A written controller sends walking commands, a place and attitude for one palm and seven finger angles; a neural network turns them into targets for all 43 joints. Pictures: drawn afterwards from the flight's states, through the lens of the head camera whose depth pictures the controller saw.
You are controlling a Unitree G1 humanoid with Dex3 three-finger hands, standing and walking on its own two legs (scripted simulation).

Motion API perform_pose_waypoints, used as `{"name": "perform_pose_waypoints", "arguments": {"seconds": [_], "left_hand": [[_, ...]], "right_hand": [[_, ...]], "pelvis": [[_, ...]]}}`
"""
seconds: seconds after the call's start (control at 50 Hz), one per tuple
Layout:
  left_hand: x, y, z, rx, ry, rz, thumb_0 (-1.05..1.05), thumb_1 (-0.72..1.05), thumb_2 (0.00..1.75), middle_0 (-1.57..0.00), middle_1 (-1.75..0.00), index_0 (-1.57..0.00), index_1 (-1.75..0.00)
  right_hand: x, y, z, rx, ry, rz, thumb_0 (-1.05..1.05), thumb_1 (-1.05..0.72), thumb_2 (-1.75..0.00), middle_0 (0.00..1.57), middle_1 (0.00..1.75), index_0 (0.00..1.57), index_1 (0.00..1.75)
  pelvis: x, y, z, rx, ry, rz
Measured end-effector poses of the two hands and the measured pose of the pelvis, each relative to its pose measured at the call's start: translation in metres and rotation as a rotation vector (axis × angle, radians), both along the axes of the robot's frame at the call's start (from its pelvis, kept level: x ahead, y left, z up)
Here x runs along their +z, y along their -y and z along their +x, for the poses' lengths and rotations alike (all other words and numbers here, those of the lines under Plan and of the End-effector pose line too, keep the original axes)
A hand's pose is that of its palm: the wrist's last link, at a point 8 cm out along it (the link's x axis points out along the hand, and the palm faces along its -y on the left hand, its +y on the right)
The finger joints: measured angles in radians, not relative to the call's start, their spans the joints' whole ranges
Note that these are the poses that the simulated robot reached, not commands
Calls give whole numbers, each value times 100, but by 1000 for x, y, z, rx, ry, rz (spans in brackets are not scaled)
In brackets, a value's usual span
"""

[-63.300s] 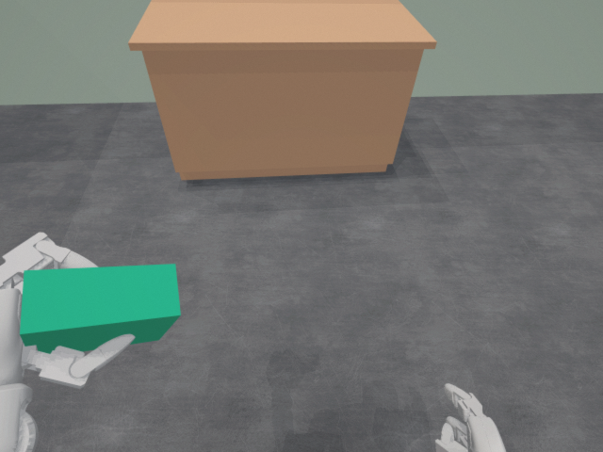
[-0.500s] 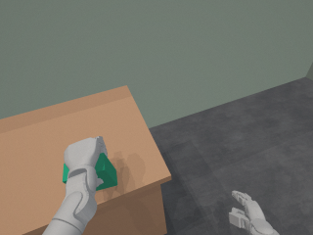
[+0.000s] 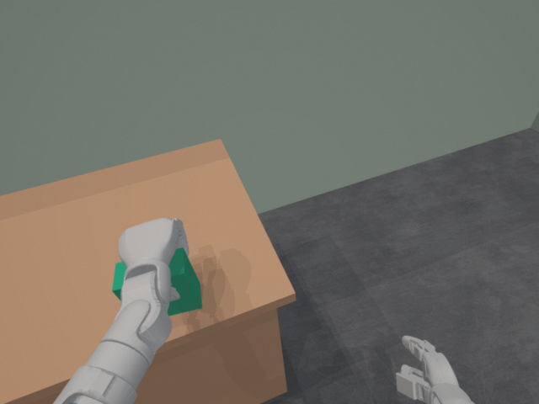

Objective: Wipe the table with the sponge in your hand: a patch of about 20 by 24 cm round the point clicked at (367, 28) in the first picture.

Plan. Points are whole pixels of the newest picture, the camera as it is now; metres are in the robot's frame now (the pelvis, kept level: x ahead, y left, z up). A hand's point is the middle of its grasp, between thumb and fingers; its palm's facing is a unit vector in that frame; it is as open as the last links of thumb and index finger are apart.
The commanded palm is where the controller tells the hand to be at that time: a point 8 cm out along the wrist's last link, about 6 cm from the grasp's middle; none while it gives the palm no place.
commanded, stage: wipe forward along the middle lane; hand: left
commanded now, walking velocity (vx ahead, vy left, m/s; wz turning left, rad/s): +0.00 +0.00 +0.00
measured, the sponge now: (165, 293) +0.30 +0.23 -0.02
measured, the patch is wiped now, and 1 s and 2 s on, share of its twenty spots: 1.00 1.00 1.00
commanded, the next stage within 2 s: slide back across to the first lane in 1.22 s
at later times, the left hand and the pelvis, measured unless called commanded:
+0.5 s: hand (156, 240) +0.36 +0.24 +0.05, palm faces -0.09 -0.03 -0.99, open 9.6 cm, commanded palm +0.35 +0.28 +0.08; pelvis -0.02 -0.03 -0.01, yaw +0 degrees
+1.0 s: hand (146, 220) +0.41 +0.28 +0.05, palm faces -0.14 +0.00 -0.99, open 9.6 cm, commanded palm +0.40 +0.30 +0.08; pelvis -0.02 -0.03 -0.02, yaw -2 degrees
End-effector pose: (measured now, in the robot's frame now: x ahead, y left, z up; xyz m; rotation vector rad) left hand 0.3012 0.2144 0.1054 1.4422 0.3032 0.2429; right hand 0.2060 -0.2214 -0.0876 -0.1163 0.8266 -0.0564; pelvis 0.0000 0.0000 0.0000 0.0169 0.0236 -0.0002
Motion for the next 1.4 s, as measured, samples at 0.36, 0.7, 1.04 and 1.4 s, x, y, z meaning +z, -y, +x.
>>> {"name": "perform_pose_waypoints", "arguments": {"seconds": [0.36,0.7,1.04,1.4], "left_hand": [[4,-12,33,2,-60,66,1,-61,105,-91,-138,-92,-141],[5,-37,71,34,-106,107,-2,-61,104,-89,-136,-91,-143],[4,-61,103,60,-136,117,-2,-61,105,-89,-137,-91,-144],[3,-93,136,47,-135,117,-2,-61,106,-89,-139,-91,-146]], "right_hand": [[-31,46,-70,-87,-151,-59,1,-91,-90,20,30,20,30],[-51,84,-126,-177,-281,-79,1,-91,-90,20,30,20,30],[-57,86,-159,-216,-363,-96,0,-91,-90,20,30,20,30],[-51,50,-185,-247,-433,-118,0,-91,-90,20,30,20,30]], "pelvis": [[-6,20,-16,6,-51,6],[-14,37,-18,-23,-137,1],[-20,31,-19,-31,-208,-15],[-20,-3,-14,-39,-252,-44]]}}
